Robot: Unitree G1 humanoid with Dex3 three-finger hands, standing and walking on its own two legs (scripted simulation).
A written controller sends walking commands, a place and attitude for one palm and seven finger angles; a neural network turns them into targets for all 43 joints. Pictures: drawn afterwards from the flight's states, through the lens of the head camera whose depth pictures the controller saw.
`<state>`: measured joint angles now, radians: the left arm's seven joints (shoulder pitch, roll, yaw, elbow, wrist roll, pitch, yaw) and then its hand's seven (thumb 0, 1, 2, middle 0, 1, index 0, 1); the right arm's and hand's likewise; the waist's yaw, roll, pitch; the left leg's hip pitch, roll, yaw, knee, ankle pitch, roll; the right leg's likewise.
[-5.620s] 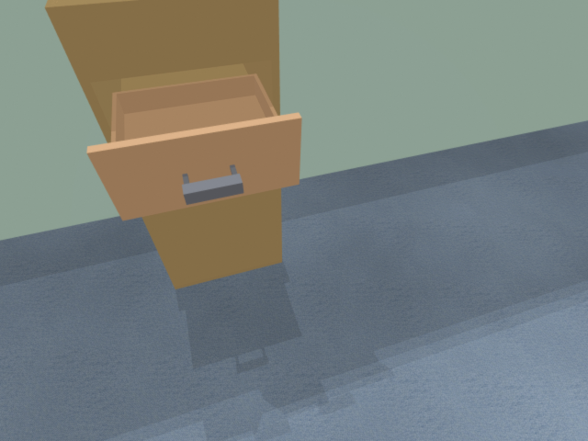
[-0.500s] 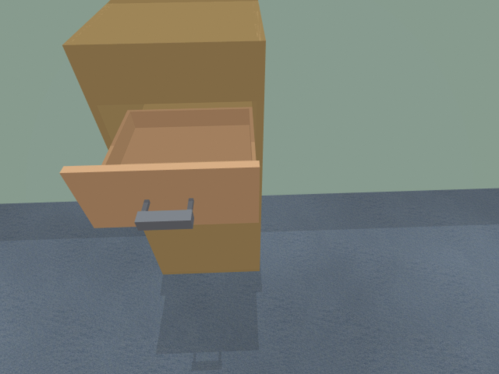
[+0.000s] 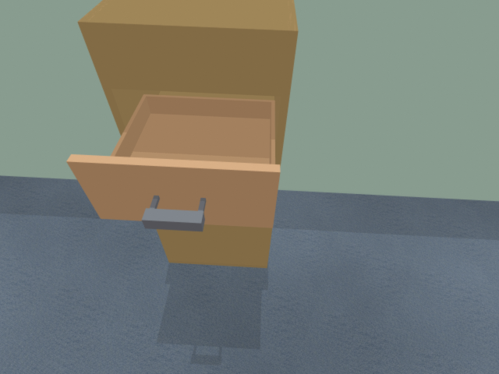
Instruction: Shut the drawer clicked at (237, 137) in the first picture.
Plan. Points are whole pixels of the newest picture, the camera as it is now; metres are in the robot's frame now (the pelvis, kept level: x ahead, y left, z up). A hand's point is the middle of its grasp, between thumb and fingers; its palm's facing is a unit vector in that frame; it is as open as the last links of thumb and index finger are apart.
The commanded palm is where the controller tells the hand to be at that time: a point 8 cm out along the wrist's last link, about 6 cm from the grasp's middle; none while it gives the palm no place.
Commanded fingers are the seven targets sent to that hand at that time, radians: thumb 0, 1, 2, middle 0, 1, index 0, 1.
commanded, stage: shuffle to correct the standing spot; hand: left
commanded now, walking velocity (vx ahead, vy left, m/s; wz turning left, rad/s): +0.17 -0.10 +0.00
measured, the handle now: (176, 210) +0.40 +0.17 +0.00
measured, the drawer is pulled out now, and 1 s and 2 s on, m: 0.24 0.24 0.24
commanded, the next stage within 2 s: come to a stop and stand still in 0.08 s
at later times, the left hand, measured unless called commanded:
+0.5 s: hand out of the picture +0.12 +0.14 -0.16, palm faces +0.05 -0.96 -0.26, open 7.3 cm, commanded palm none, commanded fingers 0.00 0.90 0.90 -0.20 -0.30 -0.20 -0.30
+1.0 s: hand out of the picture +0.00 +0.15 -0.16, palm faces +0.05 -0.98 -0.20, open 7.4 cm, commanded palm none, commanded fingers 0.00 0.90 0.90 -0.20 -0.30 -0.20 -0.30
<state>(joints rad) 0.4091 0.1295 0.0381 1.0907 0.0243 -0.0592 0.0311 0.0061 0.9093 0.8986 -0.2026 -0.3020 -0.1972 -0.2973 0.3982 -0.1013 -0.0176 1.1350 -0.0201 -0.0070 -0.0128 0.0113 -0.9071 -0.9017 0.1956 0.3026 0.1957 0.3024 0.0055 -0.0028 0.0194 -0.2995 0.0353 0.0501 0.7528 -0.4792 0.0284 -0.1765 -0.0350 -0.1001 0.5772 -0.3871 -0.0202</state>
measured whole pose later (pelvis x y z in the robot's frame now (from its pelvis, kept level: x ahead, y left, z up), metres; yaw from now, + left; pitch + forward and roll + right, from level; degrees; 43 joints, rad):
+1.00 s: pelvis +0.01 -0.02 +0.01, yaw -1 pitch -1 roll +1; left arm 0.34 0.12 0.01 1.06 0.02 0.01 0.04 0.01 0.91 0.90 -0.20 -0.30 -0.20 -0.30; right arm 0.24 -0.16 -0.03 1.05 -0.02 0.01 -0.03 0.01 -0.94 -0.90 0.20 0.30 0.20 0.30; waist 0.01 0.00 0.02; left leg -0.27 -0.03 0.10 0.45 -0.16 0.05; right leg -0.21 -0.02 -0.01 0.52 -0.30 -0.01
